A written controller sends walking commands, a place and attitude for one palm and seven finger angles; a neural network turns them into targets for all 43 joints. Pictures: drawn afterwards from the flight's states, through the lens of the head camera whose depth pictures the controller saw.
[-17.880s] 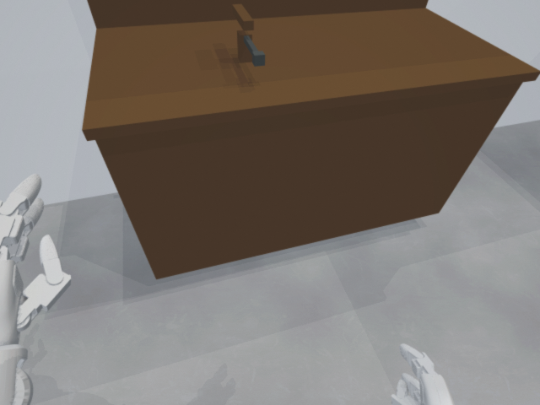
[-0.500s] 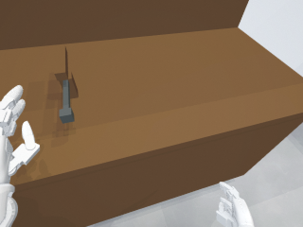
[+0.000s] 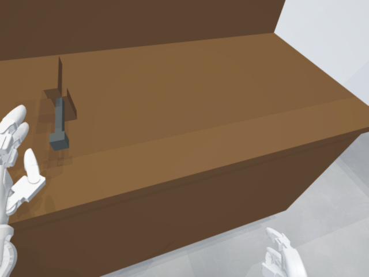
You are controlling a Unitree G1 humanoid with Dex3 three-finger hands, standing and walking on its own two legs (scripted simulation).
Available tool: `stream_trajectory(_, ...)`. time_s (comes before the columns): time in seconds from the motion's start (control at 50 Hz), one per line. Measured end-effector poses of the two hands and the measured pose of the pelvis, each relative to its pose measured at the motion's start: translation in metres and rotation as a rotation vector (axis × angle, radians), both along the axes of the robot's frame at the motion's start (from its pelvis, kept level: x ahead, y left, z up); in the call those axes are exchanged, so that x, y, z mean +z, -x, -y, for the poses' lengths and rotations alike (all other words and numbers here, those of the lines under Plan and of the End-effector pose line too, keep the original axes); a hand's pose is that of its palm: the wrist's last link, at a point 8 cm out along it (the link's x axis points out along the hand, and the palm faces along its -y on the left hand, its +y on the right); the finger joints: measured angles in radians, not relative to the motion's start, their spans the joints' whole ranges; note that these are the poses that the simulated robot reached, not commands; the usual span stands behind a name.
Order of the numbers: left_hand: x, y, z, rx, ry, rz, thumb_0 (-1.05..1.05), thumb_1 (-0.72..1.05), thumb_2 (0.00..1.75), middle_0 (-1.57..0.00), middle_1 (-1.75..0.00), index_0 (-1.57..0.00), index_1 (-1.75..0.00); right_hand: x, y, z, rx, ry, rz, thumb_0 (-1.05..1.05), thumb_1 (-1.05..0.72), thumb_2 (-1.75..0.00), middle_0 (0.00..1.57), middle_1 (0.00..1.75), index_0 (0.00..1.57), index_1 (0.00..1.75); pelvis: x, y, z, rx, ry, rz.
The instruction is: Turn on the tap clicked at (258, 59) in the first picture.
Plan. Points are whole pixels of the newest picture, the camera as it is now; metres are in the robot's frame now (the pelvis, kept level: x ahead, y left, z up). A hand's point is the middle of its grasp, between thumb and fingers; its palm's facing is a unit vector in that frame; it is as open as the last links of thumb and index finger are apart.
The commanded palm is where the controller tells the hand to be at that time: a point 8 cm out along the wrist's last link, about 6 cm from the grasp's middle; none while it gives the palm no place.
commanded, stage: come to a stop and stand still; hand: left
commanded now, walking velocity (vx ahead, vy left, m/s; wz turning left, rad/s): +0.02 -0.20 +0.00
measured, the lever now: (59, 140) +0.34 +0.29 +0.11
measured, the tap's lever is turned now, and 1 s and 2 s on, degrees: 0 0 0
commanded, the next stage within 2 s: look again from close up in 1.16 s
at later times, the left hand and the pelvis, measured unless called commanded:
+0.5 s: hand (5, 146) +0.25 +0.31 +0.19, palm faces +0.52 -0.74 -0.43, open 7.4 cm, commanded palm +0.15 +0.29 +0.18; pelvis +0.00 +0.00 +0.00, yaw +1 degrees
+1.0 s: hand (8, 169) +0.23 +0.31 +0.16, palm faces +0.40 -0.85 -0.34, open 7.4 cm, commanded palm +0.17 +0.34 +0.18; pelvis +0.01 +0.06 -0.01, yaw +0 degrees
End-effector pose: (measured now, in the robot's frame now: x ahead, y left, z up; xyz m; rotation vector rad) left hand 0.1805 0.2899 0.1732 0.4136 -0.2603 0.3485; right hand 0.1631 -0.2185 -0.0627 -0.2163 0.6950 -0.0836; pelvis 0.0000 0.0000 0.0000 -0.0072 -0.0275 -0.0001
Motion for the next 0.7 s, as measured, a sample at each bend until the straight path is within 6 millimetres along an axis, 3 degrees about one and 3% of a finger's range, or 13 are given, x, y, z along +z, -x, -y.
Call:
stream_trajectory(0.18, -0.005, -0.001, 0.017, 0.015, 0.007, -0.04, 0.01, 0.89, 0.9, -0.21, -0.3, -0.21, -0.3, -0.004, -0.005, 0.022, -0.009, 0.008, -0.009, 0.01, -0.9, -0.9, 0.21, 0.3, 0.2, 0.3, 0.0, -0.005, 0.014, 0.003, 0.011, -0.016)
stream_trajectory(0.3, -0.006, 0.0, 0.014, 0.048, 0.005, -0.066, 0.01, 0.89, 0.9, -0.22, -0.3, -0.22, -0.3, -0.007, -0.007, 0.027, -0.023, 0.027, -0.037, 0.01, -0.9, -0.9, 0.21, 0.3, 0.2, 0.3, 0.001, -0.009, 0.012, 0.017, 0.019, -0.03)
stream_trajectory(0.4, -0.008, 0.001, 0.001, 0.071, 0.001, -0.083, 0.01, 0.89, 0.9, -0.22, -0.3, -0.22, -0.3, -0.006, -0.011, 0.019, -0.022, 0.037, -0.047, 0.01, -0.9, -0.9, 0.2, 0.3, 0.2, 0.3, 0.003, -0.011, 0.003, 0.017, 0.015, -0.028)
stream_trajectory(0.46, 0.018, -0.015, -0.031, 0.091, -0.148, 0.012, 0.01, 0.88, 0.9, -0.22, -0.3, -0.22, -0.3, -0.009, -0.011, 0.008, 0.035, 0.05, -0.054, 0.01, -0.9, -0.9, 0.2, 0.3, 0.2, 0.3, 0.0, -0.003, 0.001, 0.022, 0.014, -0.03)
stream_trajectory(0.5, 0.034, -0.026, -0.049, 0.135, -0.157, 0.09, 0.01, 0.88, 0.9, -0.22, -0.3, -0.22, -0.3, -0.015, -0.011, 0.0, 0.062, 0.026, -0.056, 0.01, -0.9, -0.9, 0.2, 0.3, 0.2, 0.3, -0.002, 0.002, -0.004, 0.014, 0.007, -0.026)
stream_trajectory(0.54, 0.039, -0.032, -0.05, 0.129, -0.134, 0.122, 0.01, 0.89, 0.9, -0.22, -0.3, -0.22, -0.3, -0.017, -0.011, -0.008, 0.049, -0.021, -0.038, 0.01, -0.9, -0.9, 0.2, 0.3, 0.2, 0.3, -0.003, 0.003, -0.012, -0.006, 0.005, -0.025)
stream_trajectory(0.64, 0.012, -0.03, -0.016, -0.054, -0.096, -0.005, 0.01, 0.9, 0.9, -0.21, -0.3, -0.21, -0.3, -0.017, -0.003, -0.029, -0.017, -0.082, -0.004, 0.01, -0.9, -0.9, 0.21, 0.3, 0.2, 0.3, -0.003, -0.006, -0.031, -0.032, 0.005, -0.02)
stream_trajectory(0.7, -0.009, -0.026, -0.018, -0.094, -0.075, -0.088, 0.01, 0.89, 0.9, -0.21, -0.3, -0.21, -0.3, -0.016, 0.003, -0.038, -0.03, -0.069, -0.024, 0.01, -0.9, -0.9, 0.21, 0.3, 0.2, 0.3, -0.003, -0.009, -0.036, -0.028, 0.004, -0.016)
